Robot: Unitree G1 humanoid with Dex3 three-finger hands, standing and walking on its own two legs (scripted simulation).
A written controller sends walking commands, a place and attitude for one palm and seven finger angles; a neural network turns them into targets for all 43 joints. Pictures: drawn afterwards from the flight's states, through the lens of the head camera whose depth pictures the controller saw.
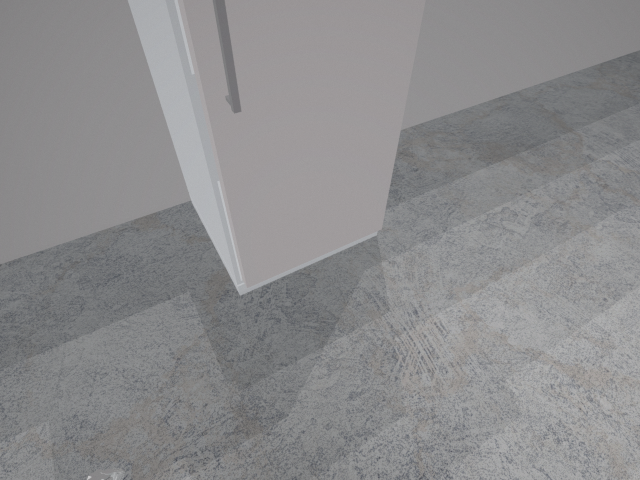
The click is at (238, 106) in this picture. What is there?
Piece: fridge door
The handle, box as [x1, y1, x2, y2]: [213, 0, 240, 113]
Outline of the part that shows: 213,0 229,93 225,97 234,113 240,111 240,105 224,0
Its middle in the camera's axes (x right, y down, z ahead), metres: -0.20 -0.37 +0.77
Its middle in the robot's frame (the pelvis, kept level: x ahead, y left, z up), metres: +0.84 +0.25 +0.15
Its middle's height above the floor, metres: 0.92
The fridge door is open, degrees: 0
